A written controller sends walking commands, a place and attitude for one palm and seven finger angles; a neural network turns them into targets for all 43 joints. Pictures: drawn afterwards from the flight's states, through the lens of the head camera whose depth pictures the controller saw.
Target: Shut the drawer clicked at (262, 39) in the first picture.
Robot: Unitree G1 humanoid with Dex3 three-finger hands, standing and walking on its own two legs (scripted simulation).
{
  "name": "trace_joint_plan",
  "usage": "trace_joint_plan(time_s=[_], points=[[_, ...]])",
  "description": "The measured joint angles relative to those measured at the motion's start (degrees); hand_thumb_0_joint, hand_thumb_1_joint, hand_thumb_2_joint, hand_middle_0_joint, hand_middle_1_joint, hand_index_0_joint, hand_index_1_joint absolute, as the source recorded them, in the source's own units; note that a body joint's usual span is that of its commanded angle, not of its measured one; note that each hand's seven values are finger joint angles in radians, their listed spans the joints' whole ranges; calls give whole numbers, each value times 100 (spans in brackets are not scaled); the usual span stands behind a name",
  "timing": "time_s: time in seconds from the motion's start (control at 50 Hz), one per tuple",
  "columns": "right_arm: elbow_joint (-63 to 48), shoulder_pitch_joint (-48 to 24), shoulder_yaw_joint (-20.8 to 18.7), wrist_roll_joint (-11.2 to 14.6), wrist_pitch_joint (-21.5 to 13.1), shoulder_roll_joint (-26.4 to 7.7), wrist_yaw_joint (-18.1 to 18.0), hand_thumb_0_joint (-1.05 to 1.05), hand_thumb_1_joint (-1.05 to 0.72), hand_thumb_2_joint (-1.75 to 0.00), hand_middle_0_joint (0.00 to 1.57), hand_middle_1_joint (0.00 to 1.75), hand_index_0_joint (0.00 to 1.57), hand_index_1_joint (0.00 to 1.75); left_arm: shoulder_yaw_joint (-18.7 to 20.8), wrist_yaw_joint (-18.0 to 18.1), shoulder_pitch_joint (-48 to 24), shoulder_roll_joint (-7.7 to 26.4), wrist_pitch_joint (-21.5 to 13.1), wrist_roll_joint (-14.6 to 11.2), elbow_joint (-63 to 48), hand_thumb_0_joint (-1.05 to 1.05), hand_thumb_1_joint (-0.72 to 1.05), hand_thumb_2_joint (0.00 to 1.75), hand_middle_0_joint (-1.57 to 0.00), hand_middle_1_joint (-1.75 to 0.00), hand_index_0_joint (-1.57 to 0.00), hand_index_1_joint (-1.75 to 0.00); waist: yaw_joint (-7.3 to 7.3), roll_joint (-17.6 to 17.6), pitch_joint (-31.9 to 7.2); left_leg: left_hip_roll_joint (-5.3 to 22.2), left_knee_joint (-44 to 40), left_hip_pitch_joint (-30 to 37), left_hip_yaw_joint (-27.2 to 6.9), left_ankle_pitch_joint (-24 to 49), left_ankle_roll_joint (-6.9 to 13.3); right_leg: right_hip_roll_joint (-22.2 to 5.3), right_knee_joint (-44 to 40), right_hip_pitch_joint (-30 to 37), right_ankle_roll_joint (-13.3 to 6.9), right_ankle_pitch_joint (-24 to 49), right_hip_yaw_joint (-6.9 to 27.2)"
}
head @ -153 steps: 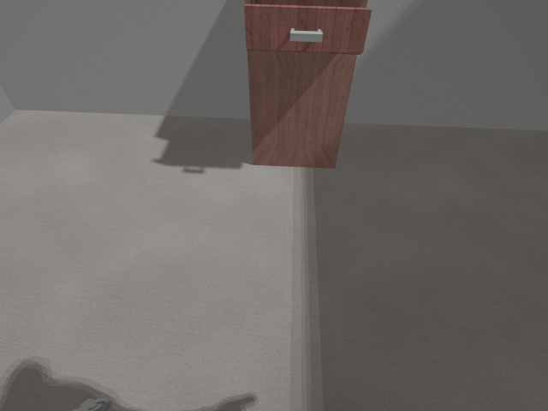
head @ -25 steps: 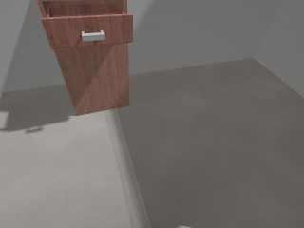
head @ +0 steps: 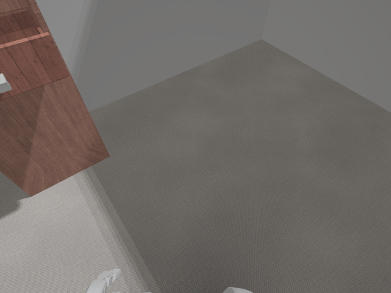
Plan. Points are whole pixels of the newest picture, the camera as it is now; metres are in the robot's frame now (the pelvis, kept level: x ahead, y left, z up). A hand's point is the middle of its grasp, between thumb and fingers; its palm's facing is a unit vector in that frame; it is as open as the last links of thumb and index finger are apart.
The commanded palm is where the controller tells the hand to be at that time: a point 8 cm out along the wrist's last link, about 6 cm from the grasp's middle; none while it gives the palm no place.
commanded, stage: walk to a spot facing it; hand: left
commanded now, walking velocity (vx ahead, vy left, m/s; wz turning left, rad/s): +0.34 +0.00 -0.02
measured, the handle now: out of the picture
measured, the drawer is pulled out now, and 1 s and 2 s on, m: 0.22 0.22 0.22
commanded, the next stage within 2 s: turn to face it in 0.16 s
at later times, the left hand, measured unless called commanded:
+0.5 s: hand (99, 278) +0.18 +0.23 -0.17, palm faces +0.09 -0.98 -0.15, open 7.3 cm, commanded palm none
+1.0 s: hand (113, 243) +0.25 +0.20 -0.12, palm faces +0.36 -0.89 -0.27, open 7.3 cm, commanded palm none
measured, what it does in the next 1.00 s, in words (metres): walks ahead, turning left: left foot, then right foot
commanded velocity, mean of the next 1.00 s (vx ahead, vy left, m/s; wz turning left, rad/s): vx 0.06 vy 0.00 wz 0.43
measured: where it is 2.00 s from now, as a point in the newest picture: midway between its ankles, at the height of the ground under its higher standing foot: (177, 282)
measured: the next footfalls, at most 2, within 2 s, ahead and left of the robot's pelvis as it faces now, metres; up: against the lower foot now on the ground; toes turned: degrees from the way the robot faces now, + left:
left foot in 0.30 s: +0.25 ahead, +0.14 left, +0.00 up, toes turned +9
right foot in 0.80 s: +0.29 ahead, -0.09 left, +0.00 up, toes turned +10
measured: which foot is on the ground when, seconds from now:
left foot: up 0.00-0.28, down 0.30-0.80, up 0.82-1.00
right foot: down 0.00-0.32, up 0.34-0.78, down 0.80-1.00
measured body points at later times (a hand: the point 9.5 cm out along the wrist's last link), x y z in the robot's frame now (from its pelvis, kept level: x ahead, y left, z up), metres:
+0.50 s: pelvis +0.17 +0.06 +0.01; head +0.19 +0.08 +0.46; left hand +0.18 +0.28 -0.16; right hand +0.23 -0.18 -0.12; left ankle +0.21 +0.13 -0.72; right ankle +0.14 -0.09 -0.65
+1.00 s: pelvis +0.21 -0.01 +0.02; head +0.24 -0.04 +0.46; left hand +0.23 +0.25 -0.10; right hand +0.35 -0.25 -0.14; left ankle +0.15 +0.12 -0.63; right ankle +0.25 -0.10 -0.72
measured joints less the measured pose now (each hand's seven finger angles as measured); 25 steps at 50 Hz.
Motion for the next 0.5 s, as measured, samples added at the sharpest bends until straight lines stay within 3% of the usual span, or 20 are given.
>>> trace_joint_plan(time_s=[0.04, 0.14, 0.28, 0.3, 0.32, 0.38, 0.44, 0.5], points=[[-150, -284, -29, -37, 1, -29, -10, 1, -91, -90, 20, 29, 20, 30, 54, 89, 225, -49, -33, -45, 109, 0, 92, 90, -20, -30, -20, -30, 26, 37, -96, 24, 23, -530, -157, 361, -5, 101, -388, 289, 46, 83, 30], [-530, -878, -84, -79, -38, -71, 2, 1, -91, -90, 20, 29, 20, 30, 120, 170, 636, 149, -62, 20, 338, -3, 95, 90, -21, -30, -21, -30, 144, 88, -381, 71, -1203, -1156, -208, 857, -75, 232, -1026, 845, 56, 99, 79], [-740, -1359, -90, -47, -125, -281, 91, 1, -93, -90, 20, 29, 20, 30, 54, 117, 1192, 213, 11, 48, 665, -1, 93, 90, -20, -30, -20, -30, 443, -15, -486, -161, -3183, -596, -44, 1154, -10, 181, -998, 1485, 308, -443, 154], [-766, -1380, -72, -48, -164, -303, 89, 1, -93, -90, 20, 29, 20, 30, 49, 115, 1282, 206, 35, 39, 706, -1, 93, 90, -20, -30, -20, -30, 464, -29, -485, -216, -3481, -390, 1, 1264, 10, 155, -852, 1532, 365, -600, 162], [-777, -1408, -55, -58, -216, -297, 74, 1, -93, -90, 20, 29, 20, 30, 47, 113, 1352, 216, 67, 26, 746, 0, 92, 90, -20, -30, -20, -30, 467, -106, -467, -299, -3570, -277, 53, 1453, 204, 72, -570, 1502, 404, -803, 188], [-819, -1427, 37, -71, -285, -226, 5, 1, -92, -90, 20, 29, 20, 30, 12, 138, 1370, 221, 201, 8, 872, 0, 92, 90, -20, -30, -20, -30, 468, -275, -393, -456, -3368, -138, 184, 1099, 519, -80, 1365, 836, 411, -1533, 329], [-755, -1274, 104, -40, -270, -122, -75, 0, -91, -90, 20, 29, 20, 30, -9, 138, 1167, 198, 254, 23, 859, 1, 92, 90, -20, -30, -20, -30, 410, -291, -330, -629, -3755, 113, 103, 1158, 519, -182, 2525, 150, 512, -1411, 370], [-610, -1096, 95, 6, -185, -69, -134, 0, -93, -90, 20, 29, 20, 30, -6, 148, 908, 135, 281, 9, 668, 1, 92, 90, -20, -30, -20, -30, 411, -261, -287, -803, -4186, 299, -34, 1337, 592, -316, 2571, -303, 663, -1064, 472]])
